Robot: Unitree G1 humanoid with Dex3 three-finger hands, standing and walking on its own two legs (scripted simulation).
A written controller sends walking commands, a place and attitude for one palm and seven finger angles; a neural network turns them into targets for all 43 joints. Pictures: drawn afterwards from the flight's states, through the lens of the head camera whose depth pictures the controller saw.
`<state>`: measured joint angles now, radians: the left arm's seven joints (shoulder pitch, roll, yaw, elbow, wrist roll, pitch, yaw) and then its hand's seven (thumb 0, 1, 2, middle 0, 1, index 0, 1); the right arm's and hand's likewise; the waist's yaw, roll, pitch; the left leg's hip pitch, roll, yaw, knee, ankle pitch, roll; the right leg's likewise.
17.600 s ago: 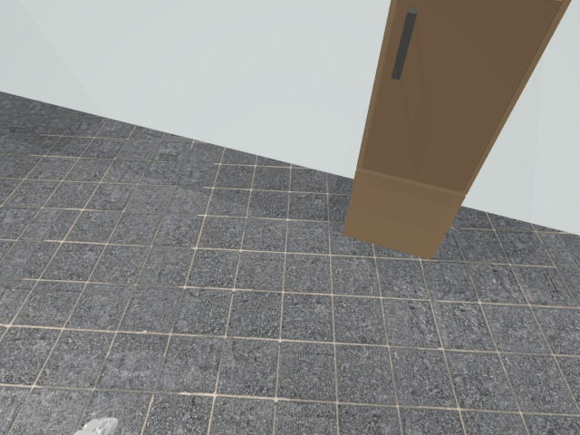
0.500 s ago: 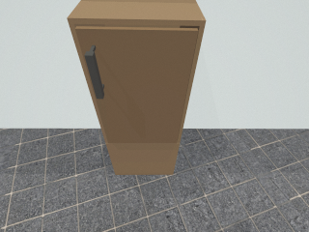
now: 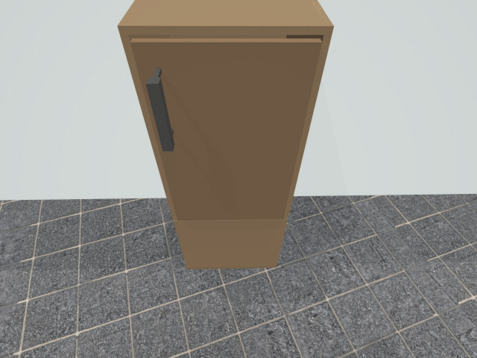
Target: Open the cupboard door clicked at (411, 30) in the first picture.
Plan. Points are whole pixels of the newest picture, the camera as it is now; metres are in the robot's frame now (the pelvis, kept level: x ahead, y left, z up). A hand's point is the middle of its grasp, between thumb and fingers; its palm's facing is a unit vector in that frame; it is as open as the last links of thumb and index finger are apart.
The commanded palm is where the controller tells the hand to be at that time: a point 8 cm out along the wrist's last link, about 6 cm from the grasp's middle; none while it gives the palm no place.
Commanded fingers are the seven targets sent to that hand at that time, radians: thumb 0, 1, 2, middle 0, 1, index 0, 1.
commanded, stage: look again from close up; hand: left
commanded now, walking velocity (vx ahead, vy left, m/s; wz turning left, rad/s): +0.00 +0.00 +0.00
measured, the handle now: (163, 111) +0.56 +0.20 +0.12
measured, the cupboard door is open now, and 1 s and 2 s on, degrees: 0 0 0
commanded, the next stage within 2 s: raise the hand with hooked fingers in 0.04 s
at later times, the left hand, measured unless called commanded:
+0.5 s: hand (148, 319) +0.18 +0.16 +0.00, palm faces +0.03 -1.00 +0.01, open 8.2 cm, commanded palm +0.12 +0.23 -0.02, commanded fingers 0.00 0.46 0.71 -0.23 -0.58 -0.23 -0.58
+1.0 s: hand (109, 281) +0.22 +0.22 +0.04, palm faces +0.13 -0.99 -0.04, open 11.2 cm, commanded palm +0.18 +0.26 +0.04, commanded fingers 0.00 -0.13 0.46 -0.27 -0.96 -0.27 -0.96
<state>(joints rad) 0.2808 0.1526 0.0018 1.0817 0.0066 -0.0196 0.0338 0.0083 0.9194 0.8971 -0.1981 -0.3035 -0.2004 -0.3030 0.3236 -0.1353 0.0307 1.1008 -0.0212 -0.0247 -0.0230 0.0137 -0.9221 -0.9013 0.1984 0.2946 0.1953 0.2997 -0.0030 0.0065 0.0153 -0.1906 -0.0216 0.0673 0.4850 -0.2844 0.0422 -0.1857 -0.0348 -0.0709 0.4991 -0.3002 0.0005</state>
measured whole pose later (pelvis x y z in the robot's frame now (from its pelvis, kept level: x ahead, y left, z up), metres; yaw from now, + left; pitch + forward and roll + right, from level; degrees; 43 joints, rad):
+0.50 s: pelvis -0.02 -0.02 -0.04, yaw +0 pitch +8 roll +1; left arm 0.41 0.16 0.15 0.09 -0.23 -0.48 -0.25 0.01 0.69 0.80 -0.21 -0.45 -0.22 -0.45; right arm 0.15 -0.25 -0.06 0.58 0.01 -0.25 0.00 0.01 -0.91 -0.90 0.20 0.29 0.20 0.30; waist -0.01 -0.05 -0.12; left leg -0.58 0.01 0.07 0.86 -0.42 0.02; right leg -0.58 -0.03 -0.07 0.88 -0.44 -0.03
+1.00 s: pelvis -0.02 -0.04 -0.04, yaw +0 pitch +8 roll +0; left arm 0.26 0.32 0.39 0.11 -0.39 -0.21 -0.32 0.01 0.10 0.55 -0.26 -0.82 -0.26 -0.82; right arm 0.32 -0.24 0.03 0.61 0.04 -0.22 -0.08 0.01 -0.90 -0.90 0.20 0.30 0.20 0.30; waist -0.03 0.03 -0.08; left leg -0.57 0.04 0.03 0.84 -0.40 -0.02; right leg -0.55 0.01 -0.10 0.83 -0.41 -0.05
